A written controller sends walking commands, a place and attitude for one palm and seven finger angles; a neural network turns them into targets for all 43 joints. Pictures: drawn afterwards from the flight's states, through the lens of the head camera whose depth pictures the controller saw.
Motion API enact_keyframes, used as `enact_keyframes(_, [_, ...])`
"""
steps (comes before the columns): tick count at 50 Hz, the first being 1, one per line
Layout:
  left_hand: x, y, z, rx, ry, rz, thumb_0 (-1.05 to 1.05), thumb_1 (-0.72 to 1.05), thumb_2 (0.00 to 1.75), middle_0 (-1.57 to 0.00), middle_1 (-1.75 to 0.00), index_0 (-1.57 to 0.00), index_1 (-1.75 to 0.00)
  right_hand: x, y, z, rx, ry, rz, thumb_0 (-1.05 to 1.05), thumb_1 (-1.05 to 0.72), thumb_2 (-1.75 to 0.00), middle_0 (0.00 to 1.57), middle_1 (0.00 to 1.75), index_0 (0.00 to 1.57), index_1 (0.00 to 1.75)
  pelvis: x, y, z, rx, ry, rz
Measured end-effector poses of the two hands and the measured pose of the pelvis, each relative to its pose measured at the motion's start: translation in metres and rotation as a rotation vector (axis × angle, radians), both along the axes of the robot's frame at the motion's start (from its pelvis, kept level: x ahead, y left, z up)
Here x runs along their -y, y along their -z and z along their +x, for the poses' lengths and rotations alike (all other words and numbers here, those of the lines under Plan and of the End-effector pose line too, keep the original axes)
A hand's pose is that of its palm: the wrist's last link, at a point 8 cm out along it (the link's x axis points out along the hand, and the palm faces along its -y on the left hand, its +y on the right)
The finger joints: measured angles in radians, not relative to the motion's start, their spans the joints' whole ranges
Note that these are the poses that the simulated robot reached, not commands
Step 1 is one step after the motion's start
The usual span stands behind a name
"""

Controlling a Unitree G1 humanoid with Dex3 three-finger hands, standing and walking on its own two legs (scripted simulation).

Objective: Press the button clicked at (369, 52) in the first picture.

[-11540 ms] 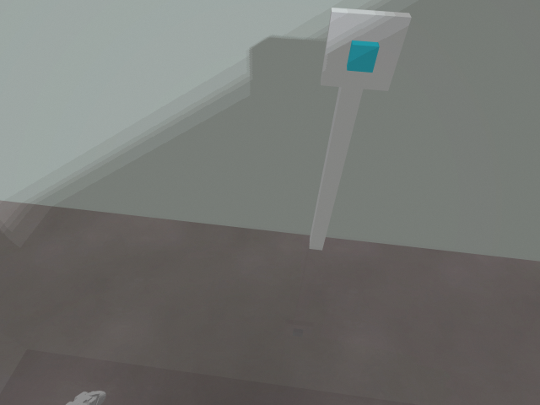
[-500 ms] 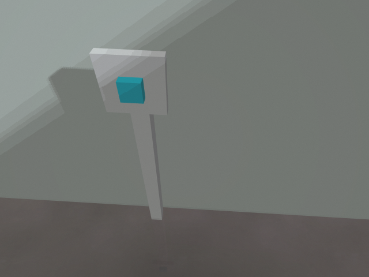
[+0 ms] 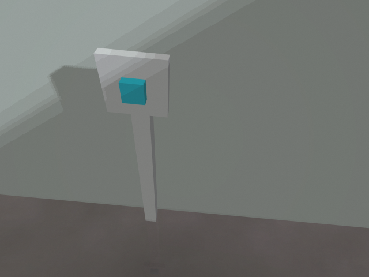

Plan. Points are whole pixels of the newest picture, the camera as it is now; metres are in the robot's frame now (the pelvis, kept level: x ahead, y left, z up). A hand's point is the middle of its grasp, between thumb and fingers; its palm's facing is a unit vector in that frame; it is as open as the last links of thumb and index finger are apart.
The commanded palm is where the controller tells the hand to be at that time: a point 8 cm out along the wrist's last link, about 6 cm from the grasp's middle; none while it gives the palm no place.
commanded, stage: shuffle to correct the standing spot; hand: left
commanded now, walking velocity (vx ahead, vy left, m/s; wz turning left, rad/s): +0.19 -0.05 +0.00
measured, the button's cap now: (133, 90) +0.53 +0.18 +0.13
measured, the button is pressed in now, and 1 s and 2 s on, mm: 0 0 0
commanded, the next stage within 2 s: come to a stop and stand still in 0.02 s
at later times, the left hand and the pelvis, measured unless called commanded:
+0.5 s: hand out of the picture +0.00 +0.13 -0.18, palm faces +0.05 -0.99 -0.13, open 7.4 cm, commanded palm none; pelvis +0.04 -0.01 +0.00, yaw +0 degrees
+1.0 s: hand out of the picture +0.02 +0.18 -0.18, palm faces +0.02 -0.98 -0.20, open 7.4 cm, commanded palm none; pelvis +0.01 +0.01 +0.00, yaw +0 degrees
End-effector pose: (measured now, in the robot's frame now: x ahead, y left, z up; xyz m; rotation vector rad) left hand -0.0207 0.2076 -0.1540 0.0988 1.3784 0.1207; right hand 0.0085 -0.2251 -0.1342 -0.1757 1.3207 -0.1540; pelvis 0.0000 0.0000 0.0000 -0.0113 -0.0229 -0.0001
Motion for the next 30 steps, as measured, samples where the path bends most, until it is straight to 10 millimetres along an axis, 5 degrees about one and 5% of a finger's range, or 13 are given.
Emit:
enact_keyframes(13, [0.009, 0.000, -0.014, -0.088, -0.041, -0.004, 0.01, 0.91, 0.90, -0.20, -0.30, -0.20, -0.30, -0.008, 0.008, 0.001, -0.062, 0.023, 0.031, 0.01, -0.92, -0.89, 0.20, 0.30, 0.20, 0.29, 0.005, 0.003, 0.024, -0.014, 0.003, 0.006])
enact_keyframes(30, [0.026, -0.002, 0.029, -0.023, -0.024, -0.021, 0.01, 0.91, 0.90, -0.20, -0.30, -0.20, -0.30, -0.004, 0.004, 0.010, -0.085, 0.029, 0.023, 0.02, -0.93, -0.89, 0.20, 0.30, 0.20, 0.29, 0.011, -0.003, 0.034, -0.001, 0.003, 0.009])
